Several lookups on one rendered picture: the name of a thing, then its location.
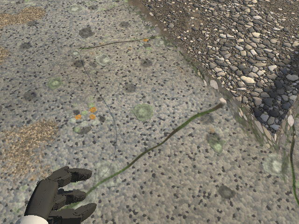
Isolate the robot left forearm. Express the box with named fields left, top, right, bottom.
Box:
left=15, top=215, right=49, bottom=224

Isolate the robot left hand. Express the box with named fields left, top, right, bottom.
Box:
left=24, top=166, right=97, bottom=224

